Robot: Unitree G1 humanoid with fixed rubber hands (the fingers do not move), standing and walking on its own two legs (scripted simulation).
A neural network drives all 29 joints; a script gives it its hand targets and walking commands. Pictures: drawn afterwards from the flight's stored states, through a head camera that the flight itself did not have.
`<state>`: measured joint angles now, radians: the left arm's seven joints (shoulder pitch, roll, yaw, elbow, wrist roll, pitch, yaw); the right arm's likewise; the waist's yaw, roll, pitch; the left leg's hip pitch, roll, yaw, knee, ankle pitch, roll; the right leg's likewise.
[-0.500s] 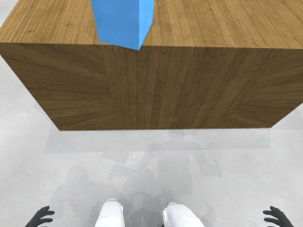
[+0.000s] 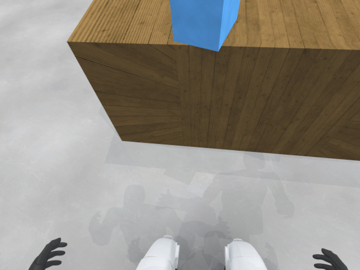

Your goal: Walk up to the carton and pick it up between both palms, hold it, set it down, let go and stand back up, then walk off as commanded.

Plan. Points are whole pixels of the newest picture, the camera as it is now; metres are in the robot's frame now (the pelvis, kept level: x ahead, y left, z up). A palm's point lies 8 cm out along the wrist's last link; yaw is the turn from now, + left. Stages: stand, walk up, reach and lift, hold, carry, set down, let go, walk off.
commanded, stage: walk off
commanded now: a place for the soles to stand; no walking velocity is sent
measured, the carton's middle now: out of the picture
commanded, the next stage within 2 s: none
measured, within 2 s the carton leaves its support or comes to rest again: neither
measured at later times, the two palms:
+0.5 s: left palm out of the picture +0.11 +0.34 -0.11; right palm out of the picture +0.04 -0.31 -0.07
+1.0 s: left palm out of the picture +0.10 +0.36 -0.09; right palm out of the picture +0.04 -0.29 -0.08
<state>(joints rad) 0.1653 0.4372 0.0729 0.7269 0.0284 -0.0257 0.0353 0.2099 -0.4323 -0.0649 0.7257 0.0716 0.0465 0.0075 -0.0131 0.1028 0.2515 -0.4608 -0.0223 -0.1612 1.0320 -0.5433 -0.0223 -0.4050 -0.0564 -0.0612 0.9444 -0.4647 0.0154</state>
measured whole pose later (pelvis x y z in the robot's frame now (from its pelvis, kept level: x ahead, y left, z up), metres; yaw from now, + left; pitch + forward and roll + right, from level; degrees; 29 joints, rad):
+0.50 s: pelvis -0.02 +0.02 +0.00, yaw -6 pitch -5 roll -1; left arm 0.17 0.44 0.07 0.83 0.01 -0.02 0.05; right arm 0.21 -0.41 -0.06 0.73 0.07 0.01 0.00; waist 0.00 -0.03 0.25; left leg -0.46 0.00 -0.04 0.99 -0.45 0.02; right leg -0.37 0.05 0.05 0.95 -0.53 0.02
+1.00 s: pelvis -0.03 +0.04 +0.00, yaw -5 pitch -5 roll -3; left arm 0.17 0.44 0.07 0.80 0.02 0.00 0.04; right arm 0.21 -0.42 -0.06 0.73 0.07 0.00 -0.01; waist 0.01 0.03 0.23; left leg -0.45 -0.01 -0.03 0.99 -0.45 0.05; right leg -0.37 0.07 0.09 1.05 -0.55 0.00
